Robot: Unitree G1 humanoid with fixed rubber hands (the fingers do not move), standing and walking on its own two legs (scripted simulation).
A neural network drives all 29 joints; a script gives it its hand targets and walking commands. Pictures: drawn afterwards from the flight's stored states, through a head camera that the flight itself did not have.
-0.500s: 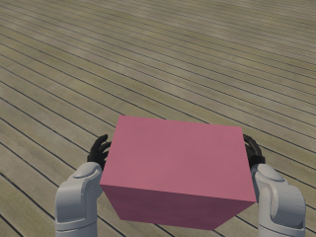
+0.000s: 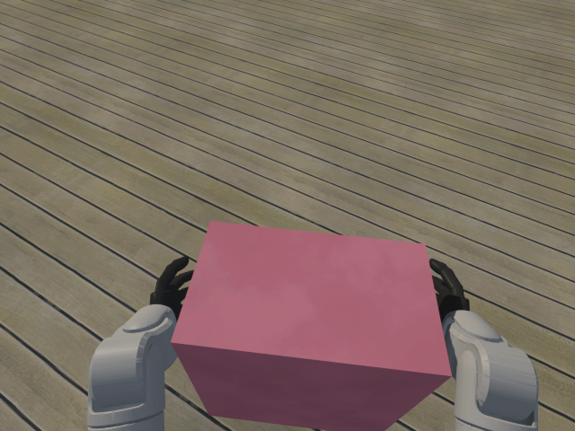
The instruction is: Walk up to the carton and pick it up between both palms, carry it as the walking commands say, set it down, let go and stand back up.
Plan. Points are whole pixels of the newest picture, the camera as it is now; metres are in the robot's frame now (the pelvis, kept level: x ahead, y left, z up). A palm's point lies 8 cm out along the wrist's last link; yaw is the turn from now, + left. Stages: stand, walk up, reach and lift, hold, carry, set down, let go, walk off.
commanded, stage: carry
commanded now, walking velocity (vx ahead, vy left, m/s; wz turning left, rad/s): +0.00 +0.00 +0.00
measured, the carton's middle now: (303, 340) +0.23 -0.01 +0.01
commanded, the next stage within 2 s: none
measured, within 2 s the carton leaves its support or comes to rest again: neither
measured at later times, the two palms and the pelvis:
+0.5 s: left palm (215, 226) +0.39 +0.12 +0.06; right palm (442, 213) +0.40 -0.23 +0.07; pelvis +0.15 -0.06 +0.00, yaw +1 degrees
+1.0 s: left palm (206, 268) +0.33 +0.13 +0.04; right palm (444, 261) +0.33 -0.22 +0.04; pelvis +0.08 -0.04 -0.03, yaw +0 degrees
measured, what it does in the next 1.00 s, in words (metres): steps on the spot: right foot, then left foot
